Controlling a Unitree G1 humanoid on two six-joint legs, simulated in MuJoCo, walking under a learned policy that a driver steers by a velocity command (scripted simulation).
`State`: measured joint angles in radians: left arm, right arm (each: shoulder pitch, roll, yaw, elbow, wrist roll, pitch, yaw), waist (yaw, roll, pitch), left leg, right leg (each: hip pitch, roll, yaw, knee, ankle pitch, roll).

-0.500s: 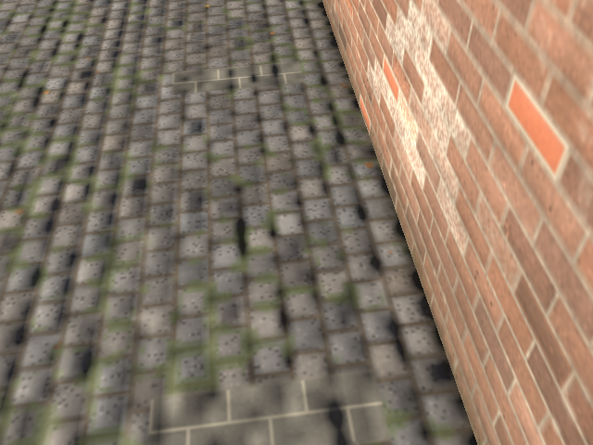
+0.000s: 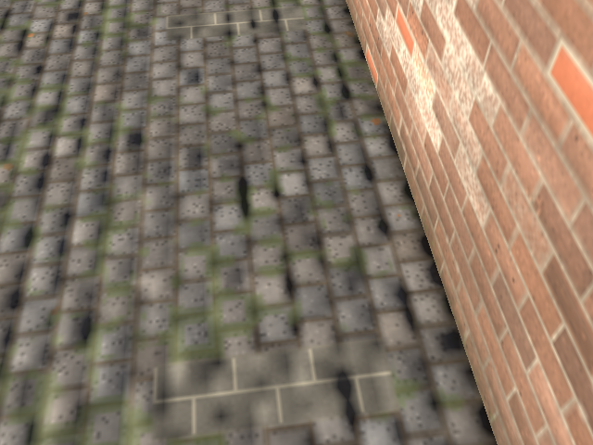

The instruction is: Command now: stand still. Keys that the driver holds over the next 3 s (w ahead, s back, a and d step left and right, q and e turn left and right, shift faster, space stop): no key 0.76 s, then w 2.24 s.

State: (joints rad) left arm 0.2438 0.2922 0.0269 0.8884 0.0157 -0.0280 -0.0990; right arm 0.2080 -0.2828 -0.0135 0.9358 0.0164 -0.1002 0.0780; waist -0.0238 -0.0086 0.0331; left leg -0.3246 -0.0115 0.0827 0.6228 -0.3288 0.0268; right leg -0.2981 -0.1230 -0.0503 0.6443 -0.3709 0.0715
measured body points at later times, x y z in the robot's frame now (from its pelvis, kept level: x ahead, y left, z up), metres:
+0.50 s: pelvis +0.00 +0.00 +0.00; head +0.04 +0.00 +0.45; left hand +0.00 +0.25 -0.14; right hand +0.10 -0.26 -0.13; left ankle +0.00 +0.10 -0.72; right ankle -0.03 -0.16 -0.72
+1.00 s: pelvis +0.05 +0.02 -0.02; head +0.06 +0.02 +0.43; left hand +0.05 +0.29 -0.16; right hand +0.08 -0.26 -0.16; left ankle -0.02 +0.09 -0.72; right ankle -0.01 -0.14 -0.68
